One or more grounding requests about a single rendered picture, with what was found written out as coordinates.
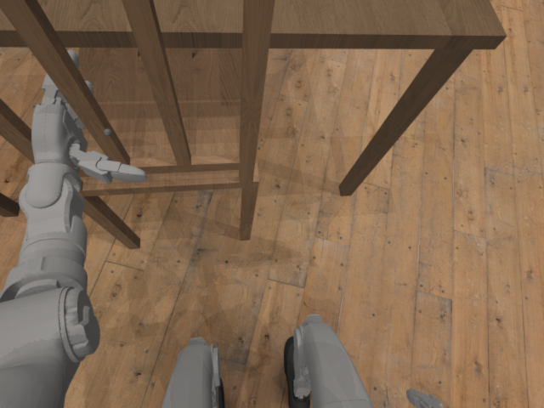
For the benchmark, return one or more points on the chair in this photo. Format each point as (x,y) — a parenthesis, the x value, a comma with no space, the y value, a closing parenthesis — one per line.
(188,117)

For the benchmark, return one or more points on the table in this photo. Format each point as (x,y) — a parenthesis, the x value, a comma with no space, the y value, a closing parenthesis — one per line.
(453,28)

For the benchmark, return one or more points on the right robot hand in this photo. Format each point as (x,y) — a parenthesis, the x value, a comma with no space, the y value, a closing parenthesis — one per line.
(422,400)

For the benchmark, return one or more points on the robot left upper arm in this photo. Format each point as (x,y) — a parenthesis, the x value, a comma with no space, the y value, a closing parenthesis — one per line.
(43,339)

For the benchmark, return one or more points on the robot left thigh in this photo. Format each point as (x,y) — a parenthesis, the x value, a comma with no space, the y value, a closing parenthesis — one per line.
(195,375)

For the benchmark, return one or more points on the robot right foot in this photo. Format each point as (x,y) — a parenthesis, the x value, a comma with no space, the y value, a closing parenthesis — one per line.
(293,402)

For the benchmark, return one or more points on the left robot hand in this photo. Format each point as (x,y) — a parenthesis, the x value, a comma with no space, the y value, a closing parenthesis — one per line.
(55,127)

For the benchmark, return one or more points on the robot left forearm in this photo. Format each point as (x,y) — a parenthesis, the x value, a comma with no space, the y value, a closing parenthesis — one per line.
(54,248)

